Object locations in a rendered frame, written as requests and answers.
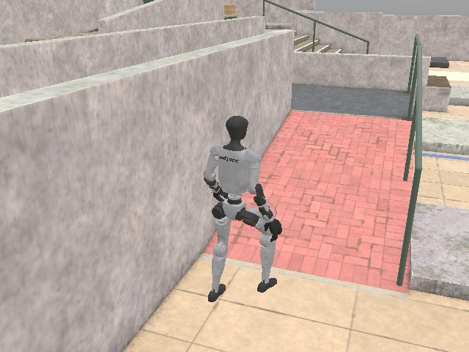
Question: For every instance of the robot left upper arm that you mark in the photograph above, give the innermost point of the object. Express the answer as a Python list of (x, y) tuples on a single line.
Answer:
[(212, 163)]

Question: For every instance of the right robot forearm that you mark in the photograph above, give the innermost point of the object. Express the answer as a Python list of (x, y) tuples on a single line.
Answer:
[(264, 208)]

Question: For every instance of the robot left thigh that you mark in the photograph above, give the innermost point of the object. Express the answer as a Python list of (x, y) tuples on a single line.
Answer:
[(223, 224)]

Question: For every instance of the robot right upper arm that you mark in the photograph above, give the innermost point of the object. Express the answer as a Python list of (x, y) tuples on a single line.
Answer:
[(254, 160)]

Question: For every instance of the robot thigh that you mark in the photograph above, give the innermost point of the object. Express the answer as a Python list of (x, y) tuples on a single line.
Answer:
[(254, 218), (223, 224)]

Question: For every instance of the robot right hand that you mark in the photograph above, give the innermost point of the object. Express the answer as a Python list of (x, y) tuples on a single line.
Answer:
[(275, 229)]

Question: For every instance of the robot right thigh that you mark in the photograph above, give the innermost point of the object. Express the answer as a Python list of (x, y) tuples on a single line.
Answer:
[(254, 218)]

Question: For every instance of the left robot forearm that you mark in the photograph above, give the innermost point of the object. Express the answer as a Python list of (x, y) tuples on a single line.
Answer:
[(213, 185)]

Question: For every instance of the robot left hand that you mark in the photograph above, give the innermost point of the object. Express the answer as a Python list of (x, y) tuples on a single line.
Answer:
[(217, 195)]

